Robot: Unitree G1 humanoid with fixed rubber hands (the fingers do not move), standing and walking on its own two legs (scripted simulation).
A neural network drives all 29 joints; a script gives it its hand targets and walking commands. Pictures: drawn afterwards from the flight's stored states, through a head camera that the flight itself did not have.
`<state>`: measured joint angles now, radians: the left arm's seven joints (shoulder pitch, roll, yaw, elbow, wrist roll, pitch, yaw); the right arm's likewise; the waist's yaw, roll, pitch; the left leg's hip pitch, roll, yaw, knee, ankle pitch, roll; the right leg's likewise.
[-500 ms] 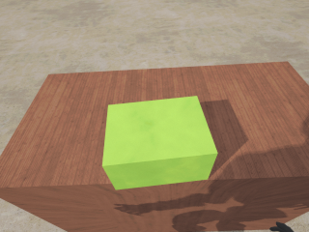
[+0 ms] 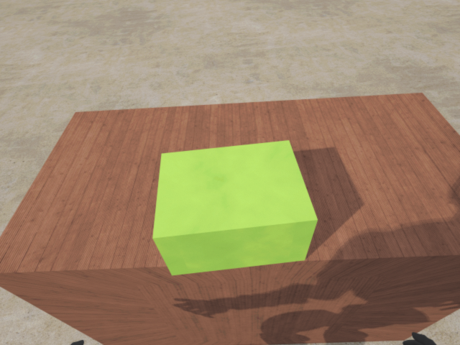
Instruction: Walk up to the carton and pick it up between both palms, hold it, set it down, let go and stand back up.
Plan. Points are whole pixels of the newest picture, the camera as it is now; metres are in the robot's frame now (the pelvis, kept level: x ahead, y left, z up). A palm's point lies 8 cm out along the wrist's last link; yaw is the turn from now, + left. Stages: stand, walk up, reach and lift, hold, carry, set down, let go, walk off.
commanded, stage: walk up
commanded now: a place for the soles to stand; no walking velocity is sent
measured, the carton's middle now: (232, 206) +0.39 +0.03 +0.03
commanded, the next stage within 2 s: reach and lift in 0.36 s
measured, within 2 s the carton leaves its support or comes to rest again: neither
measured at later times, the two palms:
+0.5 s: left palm out of the picture +0.14 +0.32 -0.07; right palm out of the picture +0.13 -0.31 -0.09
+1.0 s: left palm out of the picture +0.16 +0.29 -0.02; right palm out of the picture +0.14 -0.29 -0.03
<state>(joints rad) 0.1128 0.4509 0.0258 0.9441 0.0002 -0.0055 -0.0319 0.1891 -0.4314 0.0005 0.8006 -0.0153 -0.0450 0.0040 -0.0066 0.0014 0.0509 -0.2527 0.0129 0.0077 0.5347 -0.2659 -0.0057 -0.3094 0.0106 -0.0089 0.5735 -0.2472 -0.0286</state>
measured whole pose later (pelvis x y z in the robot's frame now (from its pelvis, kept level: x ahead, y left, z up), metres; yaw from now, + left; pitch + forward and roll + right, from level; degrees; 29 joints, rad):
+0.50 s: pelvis +0.00 +0.00 +0.00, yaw +0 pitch -1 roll +1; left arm 0.10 0.44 0.03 0.71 0.00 0.24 0.01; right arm 0.12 -0.42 -0.06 0.89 -0.08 -0.17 0.04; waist 0.00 0.01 0.09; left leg -0.26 0.02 0.01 0.54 -0.27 -0.01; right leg -0.31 0.02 -0.01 0.56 -0.24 -0.03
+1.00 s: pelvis -0.01 +0.00 +0.01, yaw +0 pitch -4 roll +1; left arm 0.27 0.40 0.09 0.18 0.00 0.35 0.03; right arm 0.27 -0.35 -0.07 0.55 0.08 -0.14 0.07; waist 0.02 -0.06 0.07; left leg -0.17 0.03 0.01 0.45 -0.21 -0.01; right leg -0.22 0.03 -0.01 0.47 -0.18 -0.03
